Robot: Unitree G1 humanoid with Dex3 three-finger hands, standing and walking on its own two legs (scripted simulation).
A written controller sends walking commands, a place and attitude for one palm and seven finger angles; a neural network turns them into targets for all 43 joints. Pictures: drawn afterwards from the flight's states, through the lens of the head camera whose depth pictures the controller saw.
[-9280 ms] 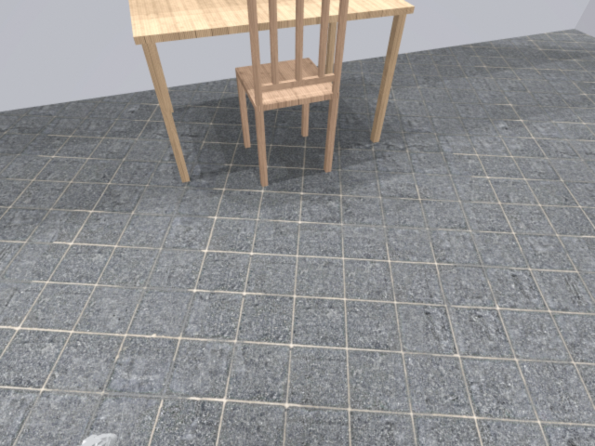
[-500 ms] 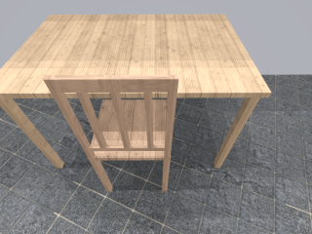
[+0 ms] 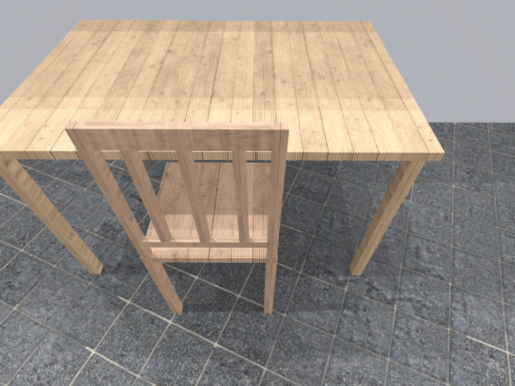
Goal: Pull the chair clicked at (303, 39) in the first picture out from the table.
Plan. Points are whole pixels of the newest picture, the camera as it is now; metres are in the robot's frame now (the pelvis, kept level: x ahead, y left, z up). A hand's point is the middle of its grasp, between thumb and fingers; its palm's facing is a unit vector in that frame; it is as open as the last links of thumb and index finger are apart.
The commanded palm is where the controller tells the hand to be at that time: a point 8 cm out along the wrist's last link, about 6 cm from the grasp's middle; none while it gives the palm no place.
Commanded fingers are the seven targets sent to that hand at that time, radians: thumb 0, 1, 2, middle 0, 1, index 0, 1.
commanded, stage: shuffle to correct the standing spot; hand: left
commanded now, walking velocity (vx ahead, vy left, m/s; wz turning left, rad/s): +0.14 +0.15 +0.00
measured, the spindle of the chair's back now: (196, 201) +0.49 +0.17 -0.07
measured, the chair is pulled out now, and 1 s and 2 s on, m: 0.00 0.00 0.00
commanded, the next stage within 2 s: come to a stop and stand still in 0.28 s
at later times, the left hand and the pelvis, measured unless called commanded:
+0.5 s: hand out of the picture +0.07 +0.22 -0.18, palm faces +0.04 -0.97 -0.24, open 7.4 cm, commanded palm none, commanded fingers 0.00 0.90 0.90 -0.20 -0.30 -0.20 -0.30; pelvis +0.06 +0.03 -0.01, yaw +0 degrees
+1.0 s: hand out of the picture +0.13 +0.22 -0.17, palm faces +0.03 -0.96 -0.29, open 7.4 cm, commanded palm none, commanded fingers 0.00 0.90 0.90 -0.20 -0.30 -0.20 -0.30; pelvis +0.06 +0.02 -0.01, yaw +2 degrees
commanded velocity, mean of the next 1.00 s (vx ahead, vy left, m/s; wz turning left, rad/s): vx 0.00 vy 0.03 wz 0.00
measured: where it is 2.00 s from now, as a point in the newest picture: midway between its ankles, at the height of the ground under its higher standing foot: outside the picture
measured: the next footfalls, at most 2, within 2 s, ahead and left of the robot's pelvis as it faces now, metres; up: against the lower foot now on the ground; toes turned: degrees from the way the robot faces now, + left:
none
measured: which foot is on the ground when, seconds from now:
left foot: down 0.00-1.00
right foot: down 0.00-1.00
